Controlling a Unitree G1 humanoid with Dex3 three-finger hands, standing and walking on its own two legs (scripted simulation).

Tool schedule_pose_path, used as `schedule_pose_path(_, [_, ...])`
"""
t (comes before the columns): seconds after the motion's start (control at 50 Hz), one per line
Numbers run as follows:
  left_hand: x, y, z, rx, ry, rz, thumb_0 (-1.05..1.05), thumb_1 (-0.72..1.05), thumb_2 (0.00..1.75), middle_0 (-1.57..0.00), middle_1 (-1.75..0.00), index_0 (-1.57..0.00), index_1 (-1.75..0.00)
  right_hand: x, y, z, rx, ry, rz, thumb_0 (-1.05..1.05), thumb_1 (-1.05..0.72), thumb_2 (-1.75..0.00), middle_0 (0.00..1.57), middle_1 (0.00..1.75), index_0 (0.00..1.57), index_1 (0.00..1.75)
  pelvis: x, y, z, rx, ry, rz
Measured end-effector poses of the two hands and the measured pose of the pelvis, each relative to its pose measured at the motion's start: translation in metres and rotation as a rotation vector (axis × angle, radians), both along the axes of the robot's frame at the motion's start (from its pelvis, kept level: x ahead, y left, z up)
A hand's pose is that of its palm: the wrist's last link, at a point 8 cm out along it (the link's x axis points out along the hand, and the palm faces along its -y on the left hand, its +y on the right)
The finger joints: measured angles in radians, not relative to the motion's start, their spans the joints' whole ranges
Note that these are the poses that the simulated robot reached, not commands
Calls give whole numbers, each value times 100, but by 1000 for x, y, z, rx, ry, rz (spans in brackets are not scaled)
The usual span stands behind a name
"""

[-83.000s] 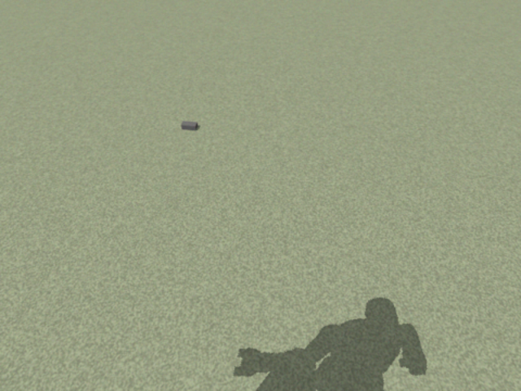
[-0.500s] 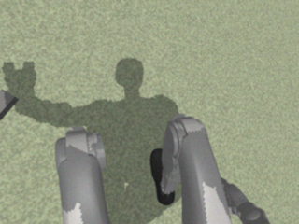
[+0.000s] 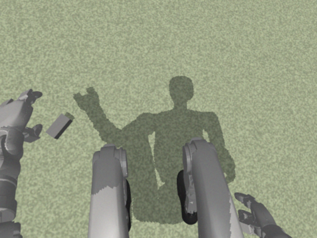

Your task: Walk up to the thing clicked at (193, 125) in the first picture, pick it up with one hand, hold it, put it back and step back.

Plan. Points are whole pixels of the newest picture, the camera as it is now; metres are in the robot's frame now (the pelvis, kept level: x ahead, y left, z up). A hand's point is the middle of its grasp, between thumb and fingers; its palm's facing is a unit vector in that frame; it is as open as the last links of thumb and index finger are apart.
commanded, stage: home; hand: left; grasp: from above
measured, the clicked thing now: (59, 126) +0.42 +0.37 -0.40
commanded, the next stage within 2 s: none
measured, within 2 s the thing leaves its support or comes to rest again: neither
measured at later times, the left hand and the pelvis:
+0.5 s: hand (2, 189) +0.24 +0.24 +0.10, palm faces +0.01 -0.91 -0.41, open 7.4 cm; pelvis +0.02 +0.00 +0.19, yaw +5 degrees
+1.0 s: hand out of the picture +0.22 +0.19 +0.26, palm faces +0.17 -0.97 -0.19, open 7.4 cm; pelvis +0.08 +0.00 +0.30, yaw +6 degrees
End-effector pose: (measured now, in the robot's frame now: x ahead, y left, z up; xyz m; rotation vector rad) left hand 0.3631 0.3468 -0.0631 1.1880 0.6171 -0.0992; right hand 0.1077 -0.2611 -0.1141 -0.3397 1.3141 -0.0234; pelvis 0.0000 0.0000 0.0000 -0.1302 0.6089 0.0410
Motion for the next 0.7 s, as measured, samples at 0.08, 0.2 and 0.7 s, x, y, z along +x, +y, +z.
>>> schedule_pose_path(0.08, [-34, -10, 33, -134, -35, 57, 0, 60, 91, -22, -41, -21, -41, 29, -2, 31, -19, -106, 16, 1, -91, -90, 21, 30, 20, 30, -3, -2, 26, 10, -23, 8])
schedule_pose_path(0.2, [-78, -24, 82, -292, -74, 174, 1, 80, 91, -22, -33, -21, -34, 79, 8, 87, -19, -314, 48, 1, -91, -90, 20, 30, 20, 30, -6, -2, 67, 20, -75, 19])
schedule_pose_path(0.7, [-151, -91, 283, -788, -15, 690, 1, 90, 90, -21, -30, -20, -30, 105, 36, 299, 0, -601, -58, 1, -91, -90, 21, 30, 20, 30, 54, -2, 257, 77, -322, 66])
